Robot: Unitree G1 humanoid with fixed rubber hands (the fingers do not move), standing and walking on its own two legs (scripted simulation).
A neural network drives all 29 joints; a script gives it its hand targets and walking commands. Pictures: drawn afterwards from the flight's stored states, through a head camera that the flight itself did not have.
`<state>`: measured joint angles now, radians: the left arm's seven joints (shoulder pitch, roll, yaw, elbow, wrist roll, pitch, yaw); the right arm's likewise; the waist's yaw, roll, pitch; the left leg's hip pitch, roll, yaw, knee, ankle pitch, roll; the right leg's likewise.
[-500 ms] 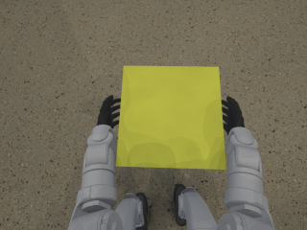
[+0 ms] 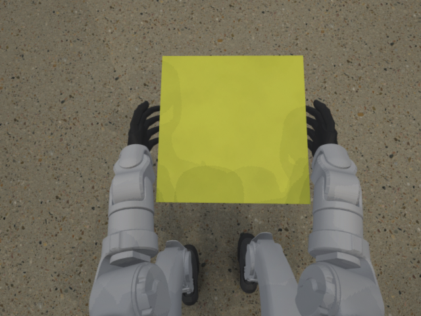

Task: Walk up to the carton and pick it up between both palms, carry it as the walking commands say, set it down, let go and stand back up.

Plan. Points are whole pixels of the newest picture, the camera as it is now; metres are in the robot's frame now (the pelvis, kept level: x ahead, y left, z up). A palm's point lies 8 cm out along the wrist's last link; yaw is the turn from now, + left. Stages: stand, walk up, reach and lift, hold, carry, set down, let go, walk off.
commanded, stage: set down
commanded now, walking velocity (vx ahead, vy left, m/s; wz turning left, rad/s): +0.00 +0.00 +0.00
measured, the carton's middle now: (228, 142) +0.45 -0.04 -0.15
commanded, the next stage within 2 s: none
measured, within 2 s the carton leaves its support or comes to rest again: neither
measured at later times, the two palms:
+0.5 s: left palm (153, 142) +0.46 +0.12 -0.15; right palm (306, 138) +0.45 -0.21 -0.15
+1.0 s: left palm (166, 145) +0.48 +0.11 -0.24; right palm (296, 140) +0.47 -0.22 -0.24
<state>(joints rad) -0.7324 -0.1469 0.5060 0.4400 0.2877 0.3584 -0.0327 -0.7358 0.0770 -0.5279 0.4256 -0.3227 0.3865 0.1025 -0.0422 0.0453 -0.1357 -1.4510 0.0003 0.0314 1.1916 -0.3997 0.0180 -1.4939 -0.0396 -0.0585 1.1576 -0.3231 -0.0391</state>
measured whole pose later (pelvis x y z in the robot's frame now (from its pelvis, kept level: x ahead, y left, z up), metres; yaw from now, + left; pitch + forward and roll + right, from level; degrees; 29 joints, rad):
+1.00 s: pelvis -0.02 +0.00 -0.15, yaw +0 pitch +48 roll +3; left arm -1.03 -0.03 0.48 0.57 0.15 0.35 0.09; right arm -1.10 -0.16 -0.40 0.68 -0.19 0.37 0.04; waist -0.03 0.04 -0.12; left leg -2.04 -0.04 0.03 1.74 -0.55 0.00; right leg -2.11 -0.03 -0.02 1.71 -0.44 -0.04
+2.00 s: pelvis -0.03 +0.00 -0.26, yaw +1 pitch +41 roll +3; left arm -1.36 0.13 0.36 0.78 -0.04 0.26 0.19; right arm -1.48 -0.41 -0.16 0.96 0.00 0.29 -0.01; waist -0.03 0.07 0.29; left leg -2.24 -0.05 0.04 2.14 -0.63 -0.01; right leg -2.33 -0.04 -0.01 2.10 -0.50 -0.06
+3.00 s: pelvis -0.03 +0.00 -0.28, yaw +2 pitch +37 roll +3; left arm -1.44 0.18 0.38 0.90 -0.04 0.23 0.12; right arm -1.54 -0.43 -0.22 1.02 -0.01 0.24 0.09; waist -0.05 0.09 0.38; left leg -2.23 -0.08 0.04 2.22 -0.64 -0.01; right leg -2.31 -0.06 0.00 2.19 -0.52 -0.06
